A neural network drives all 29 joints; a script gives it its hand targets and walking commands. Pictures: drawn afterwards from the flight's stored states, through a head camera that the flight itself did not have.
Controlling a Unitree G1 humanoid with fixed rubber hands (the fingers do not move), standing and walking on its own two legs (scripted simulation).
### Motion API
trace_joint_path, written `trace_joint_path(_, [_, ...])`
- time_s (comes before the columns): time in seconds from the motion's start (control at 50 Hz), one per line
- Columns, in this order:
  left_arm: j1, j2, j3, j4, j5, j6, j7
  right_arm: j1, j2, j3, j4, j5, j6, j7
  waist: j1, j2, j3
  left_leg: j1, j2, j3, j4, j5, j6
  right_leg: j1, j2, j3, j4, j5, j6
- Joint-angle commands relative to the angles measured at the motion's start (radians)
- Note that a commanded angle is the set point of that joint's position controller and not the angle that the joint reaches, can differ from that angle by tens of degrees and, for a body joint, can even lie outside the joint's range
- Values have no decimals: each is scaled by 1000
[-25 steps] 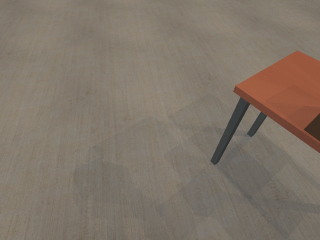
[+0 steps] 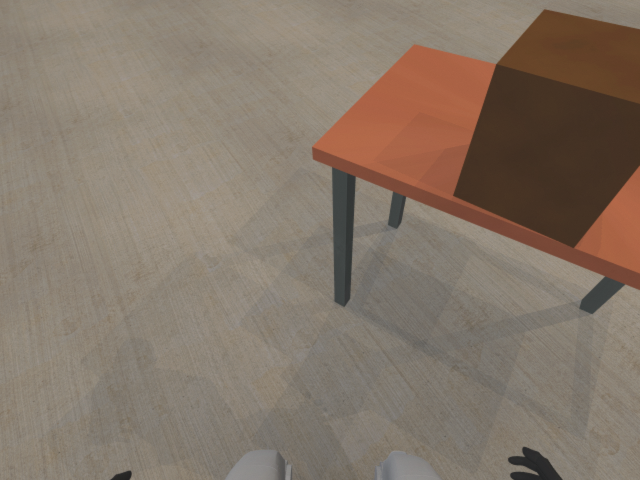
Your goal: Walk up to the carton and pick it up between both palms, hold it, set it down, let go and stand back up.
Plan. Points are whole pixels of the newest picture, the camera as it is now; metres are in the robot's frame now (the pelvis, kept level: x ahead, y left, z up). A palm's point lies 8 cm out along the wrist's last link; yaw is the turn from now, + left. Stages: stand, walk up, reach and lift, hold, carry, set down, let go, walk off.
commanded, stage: walk up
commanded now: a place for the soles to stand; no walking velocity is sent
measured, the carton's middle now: (559, 130) +0.62 -0.33 +0.07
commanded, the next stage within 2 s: none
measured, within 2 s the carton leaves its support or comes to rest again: neither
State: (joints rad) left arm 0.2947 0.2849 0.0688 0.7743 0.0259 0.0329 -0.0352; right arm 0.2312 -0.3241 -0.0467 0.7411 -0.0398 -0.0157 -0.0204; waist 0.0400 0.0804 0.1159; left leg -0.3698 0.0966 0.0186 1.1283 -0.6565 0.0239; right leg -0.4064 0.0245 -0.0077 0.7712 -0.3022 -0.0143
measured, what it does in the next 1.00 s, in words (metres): walks ahead, turning right: left foot, then right foot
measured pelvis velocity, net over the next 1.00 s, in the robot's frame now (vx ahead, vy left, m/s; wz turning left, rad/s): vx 0.20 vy -0.14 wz -0.54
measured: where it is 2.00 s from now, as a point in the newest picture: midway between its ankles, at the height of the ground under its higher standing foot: (365, 472)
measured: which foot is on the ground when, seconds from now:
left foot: up 0.00-0.08, down 0.10-0.44, up 0.46-0.68, down 0.70-1.00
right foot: down 0.00-0.10, up 0.12-0.42, down 0.44-1.00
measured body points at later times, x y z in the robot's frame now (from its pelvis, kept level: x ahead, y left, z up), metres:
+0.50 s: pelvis +0.13 -0.10 +0.00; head +0.16 -0.12 +0.44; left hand +0.36 +0.08 -0.11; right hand +0.04 -0.36 -0.13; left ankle +0.09 +0.09 -0.66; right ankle +0.19 -0.24 -0.71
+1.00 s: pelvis +0.20 -0.14 +0.02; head +0.21 -0.15 +0.47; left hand +0.41 +0.03 -0.10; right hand +0.21 -0.42 -0.10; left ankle +0.28 -0.04 -0.70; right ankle +0.18 -0.24 -0.70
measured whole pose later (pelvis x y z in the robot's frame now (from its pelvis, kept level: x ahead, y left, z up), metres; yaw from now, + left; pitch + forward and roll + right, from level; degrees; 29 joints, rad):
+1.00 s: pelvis +0.20 -0.14 +0.02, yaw -31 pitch -2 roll +2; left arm 0.24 0.23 0.01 0.78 0.00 0.00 0.00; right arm 0.15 -0.25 0.01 0.74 -0.01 0.01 0.00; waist 0.02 0.00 0.05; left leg -0.29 0.07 0.16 0.64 -0.31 -0.01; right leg -0.35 0.05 0.07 0.69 -0.30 -0.03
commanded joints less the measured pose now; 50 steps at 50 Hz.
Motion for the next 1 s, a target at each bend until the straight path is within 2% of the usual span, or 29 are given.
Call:
trace_joint_path(0.0, [41,176,21,-91,21,-9,7,110,-41,0,-93,6,-33,-3,-1,-236,-95,-110,-13,15,-196,29,-6,114,-227,468,-414,-105,-235])
trace_joint_path(0.04, [5,173,11,-97,21,-6,-7,179,-8,1,-93,4,-34,-12,-40,-228,-126,109,-56,48,-355,212,20,-29,-172,387,-346,-39,-202])
trace_joint_path(0.06, [-41,166,-4,-110,17,1,-14,229,-12,-7,-89,3,-38,-18,-83,-175,-119,289,-74,62,-483,346,41,-170,-133,339,-295,-130,-158])
trace_joint_path(0.08, [-73,125,-23,-131,19,4,-21,298,-55,-26,-89,-11,-42,-26,-126,-77,-109,437,-26,-41,-583,295,65,-337,-56,289,-191,-300,-84])
trace_joint_path(0.1, [-110,66,-42,-173,20,7,-27,352,-166,-54,-109,-12,-44,-35,-167,157,-71,363,314,-501,-887,-146,130,-431,76,124,160,-334,12])
trace_joint_path(0.12, [-77,112,-28,-179,40,16,-22,267,-198,-47,-113,-3,-38,-54,-115,63,46,221,471,-721,-1003,-301,184,-465,22,130,365,-301,47])
trace_joint_path(0.14, [-42,137,-20,-150,47,18,-26,190,-153,-33,-112,2,-39,-67,-75,-14,128,174,470,-645,-980,-268,219,-485,-42,146,459,-220,70])
trace_joint_path(0.18, [-11,126,-19,-121,50,10,-33,139,-97,-15,-101,-2,-58,-57,-52,65,122,196,370,-395,-955,-134,170,-462,-72,134,416,-128,88])
trace_joint_path(0.3, [-114,13,-45,-119,27,-30,-66,162,-87,-17,-53,-32,-97,-32,-64,96,56,224,264,94,-839,614,141,-211,-108,21,116,4,50])
trace_joint_path(0.36, [-68,-7,-36,-105,30,-43,-69,169,-127,-19,-56,-40,-72,-31,-34,77,-29,158,248,196,-738,582,118,59,-45,-81,-42,110,1])
trace_joint_path(0.38, [-14,4,-29,-88,31,-47,-62,160,-136,-18,-57,-35,-55,-30,0,52,-44,141,229,230,-646,582,103,152,-15,-109,-114,137,-19])
trace_joint_path(0.4, [73,40,-9,-57,33,-53,-48,185,-118,-4,-53,-36,-41,-24,35,-45,-88,98,196,268,-468,663,88,295,32,-129,-165,158,-38])
trace_joint_path(0.42, [192,99,22,-36,35,-57,-29,237,-66,19,-63,-33,-30,-10,85,-167,-187,19,144,289,-203,630,51,473,14,-38,-185,163,-73])
trace_joint_path(0.44, [251,205,52,-74,18,-54,-7,266,-2,40,-119,-3,-20,8,97,-381,-264,-209,7,242,112,108,-7,590,-257,452,-276,143,-198])
trace_joint_path(0.46, [256,236,64,-90,-30,-42,13,187,-43,32,-178,11,-6,12,119,-271,-289,-228,-18,45,232,-5,-6,489,-344,686,-417,8,-284])
trace_joint_path(0.48, [210,229,58,-110,-39,-35,32,131,-50,32,-201,17,-7,19,102,-213,-194,-280,12,-16,269,50,3,401,-364,685,-461,-114,-285])
trace_joint_path(0.52, [96,176,38,-128,-13,-31,51,151,-33,36,-182,16,-18,17,37,-217,-79,-279,50,-35,159,85,-1,245,-320,548,-446,-146,-260])
trace_joint_path(0.56, [38,100,7,-137,2,-46,49,218,-29,30,-148,-3,-17,13,-17,-181,-87,-123,38,-22,-12,57,-25,102,-275,431,-411,25,-246])
trace_joint_path(0.6, [-8,73,-10,-124,5,-52,48,248,27,41,-126,6,-8,6,-39,-209,-104,-6,4,18,-187,82,-39,34,-253,354,-351,378,-243])
trace_joint_path(0.64, [-70,85,-17,-122,-1,-41,42,273,40,41,-103,14,-11,0,-72,-195,-172,168,-23,51,-369,302,-18,-18,-220,275,-248,526,-194])
trace_joint_path(0.66, [-96,89,-22,-129,-7,-33,40,262,26,33,-104,13,-14,-1,-89,-174,-188,248,-42,61,-460,433,1,-73,-191,254,-207,455,-153])
trace_joint_path(0.68, [-88,61,-38,-128,-16,-30,35,228,-8,26,-124,6,-19,-2,-86,-101,-169,286,16,-30,-537,528,25,-141,-156,251,-161,319,-94])
trace_joint_path(0.7, [-47,24,-48,-125,-26,-25,31,170,-40,19,-150,12,-23,-6,-65,16,-149,212,185,-214,-698,441,68,-138,-52,160,-49,54,-35])
trace_joint_path(0.72, [9,32,-34,-101,-28,-10,39,78,-99,5,-154,27,-13,-5,-28,79,-100,5,310,-339,-802,373,168,10,42,52,96,-206,5])
trace_joint_path(0.74, [18,41,-31,-90,-16,-6,42,10,-110,0,-150,34,-5,-7,-14,63,-34,-81,307,-307,-822,329,195,50,6,64,128,-209,13])
trace_joint_path(0.8, [26,53,-25,-73,-6,-36,34,-55,-70,23,-118,30,6,5,3,56,-55,-63,152,-78,-689,468,95,140,-41,111,-123,140,-15])
trace_joint_path(0.84, [-8,94,-15,-74,-16,-56,30,-22,-32,31,-97,32,11,14,-31,-68,-99,81,57,17,-562,427,44,42,-107,250,-197,284,-46])
trace_joint_path(0.9, [-43,96,-20,-76,-30,-57,40,-25,1,35,-71,31,17,14,-49,-153,-150,204,5,38,-508,454,31,-9,-140,330,-281,377,-65])
trace_joint_path(0.98, [-53,82,-24,-72,-24,-49,41,-37,-22,25,-42,28,12,13,-44,-151,-200,236,34,47,-556,514,47,34,-95,281,-246,371,-60])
